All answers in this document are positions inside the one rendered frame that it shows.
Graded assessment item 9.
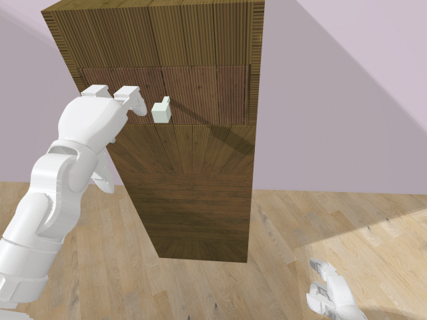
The robot left forearm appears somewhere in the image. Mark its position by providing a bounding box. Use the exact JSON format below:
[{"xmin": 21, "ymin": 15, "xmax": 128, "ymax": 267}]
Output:
[{"xmin": 0, "ymin": 139, "xmax": 99, "ymax": 309}]

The cabinet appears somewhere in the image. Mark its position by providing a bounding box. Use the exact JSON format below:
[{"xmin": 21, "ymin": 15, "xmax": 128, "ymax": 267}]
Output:
[{"xmin": 41, "ymin": 0, "xmax": 265, "ymax": 263}]

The drawer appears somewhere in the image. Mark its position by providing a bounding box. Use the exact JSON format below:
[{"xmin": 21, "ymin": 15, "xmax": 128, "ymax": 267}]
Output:
[{"xmin": 79, "ymin": 64, "xmax": 249, "ymax": 125}]

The robot right hand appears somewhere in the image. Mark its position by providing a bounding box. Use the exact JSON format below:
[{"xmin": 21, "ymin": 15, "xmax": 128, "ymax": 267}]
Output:
[{"xmin": 306, "ymin": 258, "xmax": 358, "ymax": 320}]

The robot left hand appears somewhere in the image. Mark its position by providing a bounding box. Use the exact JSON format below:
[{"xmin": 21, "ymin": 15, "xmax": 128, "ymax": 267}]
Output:
[{"xmin": 58, "ymin": 85, "xmax": 147, "ymax": 193}]

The handle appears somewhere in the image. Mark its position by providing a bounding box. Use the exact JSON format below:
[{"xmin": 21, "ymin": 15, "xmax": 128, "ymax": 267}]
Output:
[{"xmin": 151, "ymin": 97, "xmax": 171, "ymax": 123}]

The robot right forearm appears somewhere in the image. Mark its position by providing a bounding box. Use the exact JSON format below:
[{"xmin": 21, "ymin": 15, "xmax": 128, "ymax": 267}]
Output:
[{"xmin": 334, "ymin": 305, "xmax": 368, "ymax": 320}]

